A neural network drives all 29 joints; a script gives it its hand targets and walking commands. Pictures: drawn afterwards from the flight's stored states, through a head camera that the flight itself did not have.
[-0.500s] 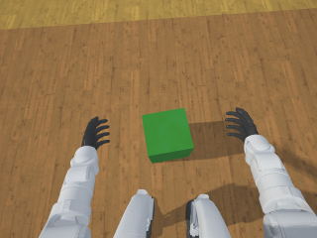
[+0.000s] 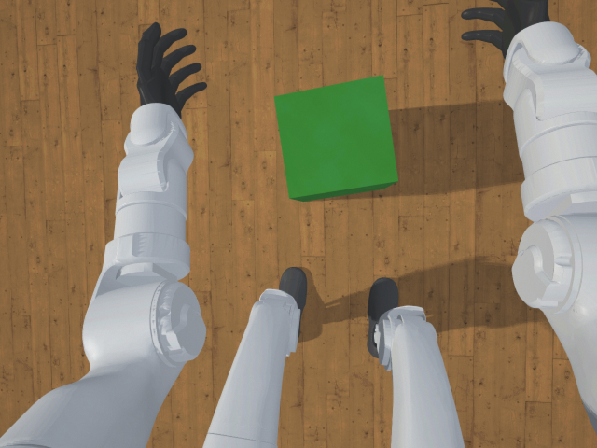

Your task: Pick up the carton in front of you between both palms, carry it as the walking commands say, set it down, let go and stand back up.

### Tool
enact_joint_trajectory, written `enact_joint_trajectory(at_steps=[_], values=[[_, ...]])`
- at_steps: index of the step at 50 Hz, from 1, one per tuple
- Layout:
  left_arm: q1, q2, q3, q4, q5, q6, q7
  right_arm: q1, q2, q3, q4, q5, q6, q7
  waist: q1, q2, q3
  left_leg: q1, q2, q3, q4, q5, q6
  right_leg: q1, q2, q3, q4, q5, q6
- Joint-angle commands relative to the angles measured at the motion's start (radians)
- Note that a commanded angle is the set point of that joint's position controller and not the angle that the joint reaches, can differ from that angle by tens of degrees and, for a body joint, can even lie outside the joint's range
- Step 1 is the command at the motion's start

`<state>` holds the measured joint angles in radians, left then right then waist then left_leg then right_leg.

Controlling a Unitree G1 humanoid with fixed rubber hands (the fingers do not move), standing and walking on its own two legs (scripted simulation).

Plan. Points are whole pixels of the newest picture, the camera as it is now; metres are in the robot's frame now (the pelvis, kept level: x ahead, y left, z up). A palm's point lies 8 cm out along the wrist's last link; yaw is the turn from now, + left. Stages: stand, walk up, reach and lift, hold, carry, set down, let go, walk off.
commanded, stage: reach and lift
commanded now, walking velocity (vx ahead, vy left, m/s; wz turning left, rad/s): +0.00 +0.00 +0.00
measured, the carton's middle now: (336, 149) +0.51 +0.05 -0.53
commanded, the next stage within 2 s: none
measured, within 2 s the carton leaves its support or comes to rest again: leaves its support in 1.68 s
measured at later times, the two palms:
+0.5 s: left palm (227, 148) +0.47 +0.24 -0.33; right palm (450, 117) +0.55 -0.14 -0.34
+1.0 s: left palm (254, 152) +0.48 +0.22 -0.46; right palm (427, 130) +0.55 -0.13 -0.47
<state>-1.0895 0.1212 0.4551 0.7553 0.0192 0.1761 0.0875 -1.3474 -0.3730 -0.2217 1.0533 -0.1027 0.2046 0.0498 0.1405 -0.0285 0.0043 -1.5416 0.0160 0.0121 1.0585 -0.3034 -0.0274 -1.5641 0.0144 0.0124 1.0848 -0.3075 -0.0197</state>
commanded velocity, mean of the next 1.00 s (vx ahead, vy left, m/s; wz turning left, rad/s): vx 0.00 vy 0.00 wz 0.00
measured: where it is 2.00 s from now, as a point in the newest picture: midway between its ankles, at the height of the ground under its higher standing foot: (332, 325)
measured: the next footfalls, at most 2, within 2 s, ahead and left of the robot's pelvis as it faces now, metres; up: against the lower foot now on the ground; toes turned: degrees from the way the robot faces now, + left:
none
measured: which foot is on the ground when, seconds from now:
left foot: down 0.00-1.00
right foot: down 0.00-1.00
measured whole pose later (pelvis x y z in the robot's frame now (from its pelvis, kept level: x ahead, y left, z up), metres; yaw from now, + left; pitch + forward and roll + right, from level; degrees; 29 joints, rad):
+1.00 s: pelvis -0.05 +0.01 -0.29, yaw +2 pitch +35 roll +3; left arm -1.50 0.26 0.22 1.09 -0.25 0.06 0.17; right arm -1.68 -0.53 0.12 1.24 0.22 0.09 -0.05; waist 0.10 0.04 0.48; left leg -2.23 -0.02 0.03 2.19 -0.57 -0.03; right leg -2.26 0.01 0.05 2.23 -0.58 0.00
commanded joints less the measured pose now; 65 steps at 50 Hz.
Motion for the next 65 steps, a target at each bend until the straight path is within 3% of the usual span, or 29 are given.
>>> enact_joint_trajectory(at_steps=[1, 5, 11, 18, 25, 33, 39, 43, 46, 51, 54, 58, 62, 65], values=[[-0.109, 0.086, 0.045, -0.099, 0.031, -0.043, -0.019, -0.21, -0.048, -0.03, -0.1, -0.035, -0.031, -0.002, 0.035, -0.146, -1.068, 0.272, -0.084, 0.075, -0.025, 0.415, -0.039, 0.795, 0.045, 0.059, 0.018, 0.539, 0.03], [-0.085, 0.054, 0.077, -0.078, 0.062, -0.081, -0.037, -0.167, 0.007, -0.058, -0.095, -0.059, -0.059, -0.011, 0.022, -0.135, -1.0, 0.153, -0.086, 0.059, 0.046, 0.436, -0.045, 0.633, 0.041, 0.07, 0.088, 0.571, 0.031], [-0.093, 0.056, 0.08, -0.026, 0.065, -0.111, -0.033, -0.136, -0.002, -0.058, -0.064, -0.044, -0.093, -0.044, -0.004, -0.097, -0.972, 0.012, -0.088, 0.045, 0.256, 0.367, -0.061, 0.329, 0.048, 0.056, 0.275, 0.441, 0.033], [-0.209, 0.144, -0.027, -0.02, -0.052, -0.109, 0.024, -0.287, -0.101, 0.085, -0.11, 0.104, -0.106, -0.086, 0.024, -0.118, -1.142, -0.012, -0.081, 0.055, 0.506, 0.331, -0.067, 0.236, 0.056, 0.016, 0.539, 0.335, 0.041], [-0.382, 0.226, -0.143, -0.005, -0.192, -0.075, 0.072, -0.479, -0.2, 0.219, -0.099, 0.236, -0.073, -0.106, 0.032, -0.164, -1.214, -0.062, -0.059, 0.077, 0.671, 0.17, -0.055, 0.216, 0.034, -0.01, 0.709, 0.144, 0.036], [-0.561, 0.256, -0.18, 0.157, -0.225, -0.064, 0.08, -0.599, -0.235, 0.257, 0.085, 0.282, -0.063, -0.096, 0.026, -0.114, -0.942, -0.16, -0.034, 0.073, 0.798, -0.034, -0.047, 0.016, -0.005, 0.012, 0.811, -0.102, 0.021], [-0.627, 0.268, -0.184, 0.254, -0.209, -0.102, 0.066, -0.643, -0.243, 0.275, 0.167, 0.291, -0.105, -0.084, 0.018, -0.081, -0.823, -0.182, -0.03, 0.058, 0.892, 0.001, -0.045, -0.048, -0.015, 0.039, 0.902, -0.068, 0.016], [-0.67, 0.285, -0.196, 0.231, -0.231, -0.126, 0.074, -0.692, -0.267, 0.294, 0.127, 0.308, -0.132, -0.093, 0.02, -0.093, -0.885, -0.164, -0.036, 0.059, 0.943, 0.08, -0.045, 0.01, -0.015, 0.045, 0.962, 0.015, 0.014], [-0.676, 0.289, -0.215, 0.215, -0.263, -0.132, 0.08, -0.72, -0.263, 0.318, 0.081, 0.314, -0.135, -0.102, 0.019, -0.14, -0.925, -0.129, -0.042, 0.053, 0.962, 0.137, -0.04, 0.041, -0.012, 0.028, 0.998, 0.073, 0.021], [-0.614, 0.267, -0.235, 0.222, -0.274, -0.14, 0.097, -0.681, -0.231, 0.351, 0.041, 0.344, -0.133, -0.102, 0.035, -0.132, -0.998, -0.041, -0.06, 0.059, 0.979, 0.226, -0.036, 0.059, 0.001, 0.009, 1.022, 0.146, 0.026], [-0.562, 0.254, -0.22, 0.26, -0.254, -0.137, 0.098, -0.608, -0.201, 0.346, 0.091, 0.339, -0.125, -0.099, 0.036, -0.122, -0.919, -0.084, -0.067, 0.061, 0.97, 0.199, -0.036, 0.01, 0.006, 0.012, 1.011, 0.125, 0.028], [-0.564, 0.227, -0.201, 0.271, -0.222, -0.138, 0.08, -0.567, -0.181, 0.31, 0.152, 0.311, -0.128, -0.093, 0.006, -0.084, -0.775, -0.157, -0.065, 0.061, 0.968, 0.143, -0.041, -0.091, 0.007, 0.026, 0.983, 0.068, 0.025], [-0.613, 0.212, -0.21, 0.249, -0.222, -0.139, 0.07, -0.599, -0.171, 0.293, 0.155, 0.295, -0.134, -0.099, -0.013, -0.065, -0.76, -0.168, -0.063, 0.065, 0.968, 0.109, -0.044, -0.097, 0.01, 0.033, 0.965, 0.041, 0.019], [-0.661, 0.163, -0.243, 0.236, -0.235, -0.137, 0.066, -0.651, -0.112, 0.321, 0.141, 0.306, -0.133, -0.098, -0.008, -0.073, -0.769, -0.164, -0.069, 0.067, 0.959, 0.082, -0.043, -0.074, 0.014, 0.032, 0.957, 0.019, 0.018]])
